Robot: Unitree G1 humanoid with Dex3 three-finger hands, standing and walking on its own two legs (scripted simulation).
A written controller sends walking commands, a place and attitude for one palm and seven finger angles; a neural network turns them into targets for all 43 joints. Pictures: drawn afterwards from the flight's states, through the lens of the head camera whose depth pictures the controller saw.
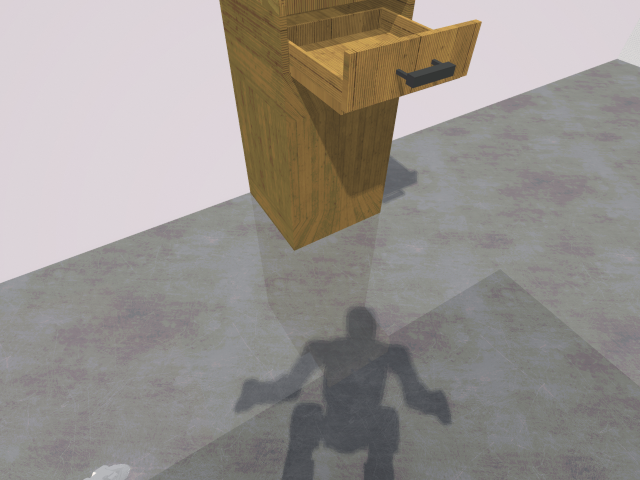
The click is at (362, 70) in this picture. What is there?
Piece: drawer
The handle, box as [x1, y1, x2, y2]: [396, 59, 455, 87]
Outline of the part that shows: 455,65 449,62 442,63 433,59 431,62 434,65 409,73 397,69 396,73 406,80 406,84 411,87 414,87 452,75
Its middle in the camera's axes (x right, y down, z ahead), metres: +0.25 -0.41 +0.95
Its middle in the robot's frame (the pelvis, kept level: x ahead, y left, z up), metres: +1.01 -0.20 +0.07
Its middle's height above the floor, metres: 0.84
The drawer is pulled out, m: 0.28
